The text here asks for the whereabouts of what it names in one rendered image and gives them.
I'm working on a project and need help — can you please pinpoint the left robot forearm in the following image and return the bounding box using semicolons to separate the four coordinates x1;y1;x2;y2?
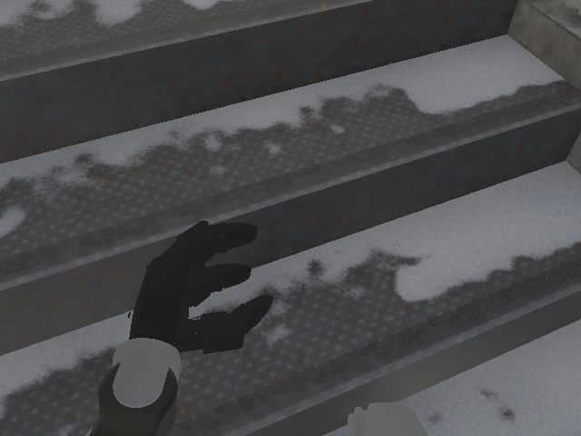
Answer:
85;338;181;436

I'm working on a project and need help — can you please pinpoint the robot right thigh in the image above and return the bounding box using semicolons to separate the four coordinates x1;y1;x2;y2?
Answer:
348;401;428;436

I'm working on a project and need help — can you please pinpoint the robot left hand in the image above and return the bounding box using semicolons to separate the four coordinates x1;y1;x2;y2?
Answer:
128;221;273;354

